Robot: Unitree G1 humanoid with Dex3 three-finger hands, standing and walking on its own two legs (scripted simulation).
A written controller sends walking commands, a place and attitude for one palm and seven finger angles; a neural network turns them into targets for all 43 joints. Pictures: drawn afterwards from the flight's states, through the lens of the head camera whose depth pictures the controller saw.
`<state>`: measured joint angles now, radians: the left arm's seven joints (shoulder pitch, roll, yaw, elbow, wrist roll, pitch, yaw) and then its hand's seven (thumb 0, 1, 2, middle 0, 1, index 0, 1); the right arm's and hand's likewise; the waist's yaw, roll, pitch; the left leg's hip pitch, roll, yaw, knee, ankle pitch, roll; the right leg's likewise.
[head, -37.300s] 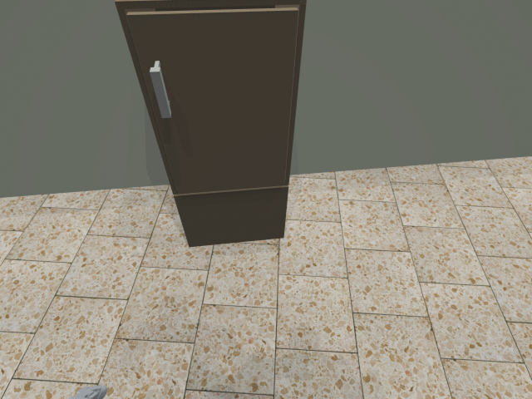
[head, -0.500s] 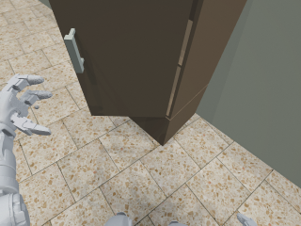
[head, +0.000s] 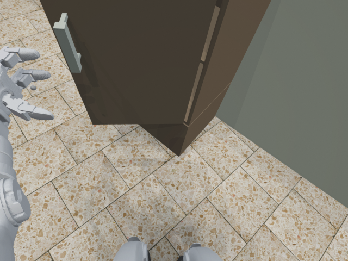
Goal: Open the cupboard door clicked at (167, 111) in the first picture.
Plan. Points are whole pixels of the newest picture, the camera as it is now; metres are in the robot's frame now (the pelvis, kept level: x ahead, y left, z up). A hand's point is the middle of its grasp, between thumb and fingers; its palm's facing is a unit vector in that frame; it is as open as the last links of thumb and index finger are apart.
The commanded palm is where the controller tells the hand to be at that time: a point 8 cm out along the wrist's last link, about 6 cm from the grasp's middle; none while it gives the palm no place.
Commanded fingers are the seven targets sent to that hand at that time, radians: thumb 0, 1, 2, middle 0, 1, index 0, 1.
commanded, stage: move the hooked fingers beside the handle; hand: left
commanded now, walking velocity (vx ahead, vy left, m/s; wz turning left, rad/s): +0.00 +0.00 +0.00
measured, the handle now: (70, 44) +0.61 +0.25 +0.08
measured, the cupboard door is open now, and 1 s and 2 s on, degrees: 44 43 43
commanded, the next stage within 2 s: slide the fingers in behind the handle in 1.68 s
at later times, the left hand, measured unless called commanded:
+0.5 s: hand (45, 55) +0.55 +0.29 +0.10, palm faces +0.04 -1.00 +0.00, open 14.0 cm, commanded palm +0.56 +0.32 +0.09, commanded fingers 0.00 -0.50 0.30 -0.30 -1.20 -0.30 -1.20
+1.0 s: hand (42, 54) +0.56 +0.30 +0.09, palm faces +0.03 -1.00 -0.01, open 13.9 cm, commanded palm +0.56 +0.32 +0.08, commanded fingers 0.00 -0.50 0.30 -0.30 -1.20 -0.30 -1.20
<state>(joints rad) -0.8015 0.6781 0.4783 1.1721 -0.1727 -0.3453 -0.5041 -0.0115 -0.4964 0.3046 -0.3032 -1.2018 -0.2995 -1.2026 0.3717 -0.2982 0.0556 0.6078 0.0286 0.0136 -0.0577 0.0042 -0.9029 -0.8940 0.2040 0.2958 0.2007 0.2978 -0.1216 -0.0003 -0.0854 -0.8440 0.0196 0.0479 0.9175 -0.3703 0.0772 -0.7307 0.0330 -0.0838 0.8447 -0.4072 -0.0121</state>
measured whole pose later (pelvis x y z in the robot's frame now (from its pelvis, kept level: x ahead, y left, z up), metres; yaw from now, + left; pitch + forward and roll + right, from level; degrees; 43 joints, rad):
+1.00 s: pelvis +0.02 +0.01 -0.01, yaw -2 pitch +26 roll -7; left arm -1.10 0.90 0.51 1.30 -0.06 -0.25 -0.49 -0.01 -0.50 0.30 -0.30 -1.20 -0.30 -1.21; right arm 0.45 -0.29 0.09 0.60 0.00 0.12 -0.04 0.00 -0.90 -0.89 0.21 0.30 0.20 0.30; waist -0.22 0.02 -0.07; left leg -1.03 0.05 0.01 1.00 -0.42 0.08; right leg -0.88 0.07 -0.11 0.85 -0.42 -0.01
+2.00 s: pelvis +0.01 +0.01 -0.02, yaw -2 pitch +27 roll -8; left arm -1.16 0.92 0.50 1.32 -0.04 -0.25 -0.46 -0.01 -0.50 0.30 -0.30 -1.20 -0.30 -1.20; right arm 0.46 -0.28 0.10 0.61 -0.01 0.10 -0.03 0.00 -0.90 -0.89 0.20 0.30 0.20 0.30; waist -0.25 0.04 -0.07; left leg -1.09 0.05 0.01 1.04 -0.43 0.09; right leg -0.93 0.07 -0.12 0.89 -0.42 0.00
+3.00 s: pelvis +0.01 -0.01 -0.01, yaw -1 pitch +23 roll -6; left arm -1.08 0.74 0.45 1.30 -0.07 -0.32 -0.31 -0.01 -0.50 0.30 -0.29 -1.20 -0.30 -1.20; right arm 0.45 -0.29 0.07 0.63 -0.01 0.08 -0.01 0.00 -0.90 -0.89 0.20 0.30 0.20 0.30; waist -0.23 0.03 -0.09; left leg -1.01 0.05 0.01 1.00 -0.41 0.06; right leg -0.87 0.07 -0.10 0.89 -0.43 -0.03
